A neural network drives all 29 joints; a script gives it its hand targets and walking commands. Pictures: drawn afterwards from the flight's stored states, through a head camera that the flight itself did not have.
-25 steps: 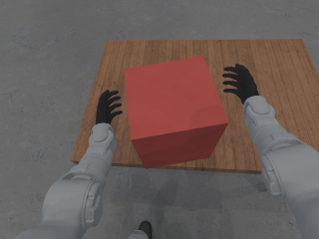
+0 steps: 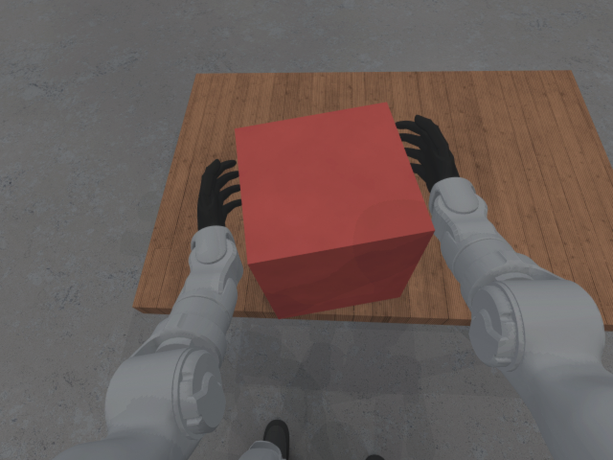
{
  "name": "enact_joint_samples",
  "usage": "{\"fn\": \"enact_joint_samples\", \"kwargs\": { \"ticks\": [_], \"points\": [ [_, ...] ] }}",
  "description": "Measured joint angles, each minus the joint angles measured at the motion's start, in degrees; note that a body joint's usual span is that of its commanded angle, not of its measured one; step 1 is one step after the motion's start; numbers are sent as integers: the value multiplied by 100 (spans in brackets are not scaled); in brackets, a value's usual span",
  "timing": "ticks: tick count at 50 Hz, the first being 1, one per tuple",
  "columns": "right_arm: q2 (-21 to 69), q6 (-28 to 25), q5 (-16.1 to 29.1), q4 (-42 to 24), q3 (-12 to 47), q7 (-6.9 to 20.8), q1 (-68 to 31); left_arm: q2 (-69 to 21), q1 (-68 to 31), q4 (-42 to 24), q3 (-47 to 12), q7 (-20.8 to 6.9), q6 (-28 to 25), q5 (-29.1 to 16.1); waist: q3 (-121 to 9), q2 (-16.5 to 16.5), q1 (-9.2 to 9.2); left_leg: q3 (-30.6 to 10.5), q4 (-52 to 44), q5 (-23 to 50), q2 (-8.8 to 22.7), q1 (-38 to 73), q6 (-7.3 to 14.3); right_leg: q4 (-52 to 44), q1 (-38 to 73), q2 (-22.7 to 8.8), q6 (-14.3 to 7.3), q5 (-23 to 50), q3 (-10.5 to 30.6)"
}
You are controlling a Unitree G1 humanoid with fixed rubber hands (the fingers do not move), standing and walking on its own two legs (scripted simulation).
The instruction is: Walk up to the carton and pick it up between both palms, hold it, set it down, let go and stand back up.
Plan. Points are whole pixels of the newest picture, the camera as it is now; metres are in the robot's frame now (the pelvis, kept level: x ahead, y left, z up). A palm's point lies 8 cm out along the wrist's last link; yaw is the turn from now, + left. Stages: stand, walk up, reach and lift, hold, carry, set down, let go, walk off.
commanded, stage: reach and lift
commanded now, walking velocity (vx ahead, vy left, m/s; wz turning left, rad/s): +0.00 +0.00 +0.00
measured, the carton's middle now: (326, 222) +0.45 +0.06 -0.05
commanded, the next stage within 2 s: none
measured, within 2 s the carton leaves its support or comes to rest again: neither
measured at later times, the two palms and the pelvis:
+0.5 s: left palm (219, 237) +0.38 +0.19 +0.01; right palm (451, 200) +0.46 -0.10 +0.04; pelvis +0.00 +0.00 +0.02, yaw +0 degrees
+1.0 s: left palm (219, 234) +0.38 +0.19 +0.01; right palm (452, 202) +0.46 -0.10 +0.03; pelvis +0.01 +0.00 +0.02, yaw +0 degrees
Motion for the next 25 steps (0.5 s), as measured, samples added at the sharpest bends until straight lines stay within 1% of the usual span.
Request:
{"fn": "enact_joint_samples", "kwargs": {
  "ticks": [3, 7, 9, 12, 17, 21, 25],
  "points": [
    [122, 24, -464, -186, -493, 2, 106, -132, 114, -292, 312, 33, 80, 389, 125, -35, -72, 31, -146, 49, -12, 204, 12, -156, 201, -15, 6, 61, 15],
    [285, -60, -948, -388, -963, -2, 284, -345, 273, -645, 785, 22, 109, 881, 225, -100, -158, 88, -303, 98, -18, 433, 24, -316, 415, -31, 16, 126, 33],
    [346, -91, -1142, -488, -1127, 3, 376, -419, 347, -777, 926, -16, 123, 1061, 290, -131, -166, 127, -384, 121, -10, 563, 27, -403, 534, -29, 14, 162, 50],
    [438, -114, -1332, -640, -1286, -3, 501, -496, 441, -927, 1084, -94, 127, 1258, 391, -170, -184, 178, -516, 177, -6, 751, 35, -521, 701, -31, 11, 223, 68],
    [615, -108, -1757, -833, -1774, 87, 678, -610, 655, -1263, 1201, -175, 241, 1567, 527, -158, -276, 175, -727, 281, -25, 1023, 32, -706, 972, -51, -5, 297, 26],
    [754, -72, -2033, -1075, -2040, 152, 910, -698, 830, -1452, 1213, -227, 301, 1653, 538, -192, -297, 196, -843, 327, -18, 1161, 24, -799, 1092, -47, -18, 336, 22],
    [830, -10, -2132, -1245, -2164, 202, 1038, -722, 862, -1514, 1223, -270, 357, 1721, 633, -237, -297, 221, -923, 354, -16, 1311, 17, -816, 1206, -49, -30, 334, 20]
  ]
}}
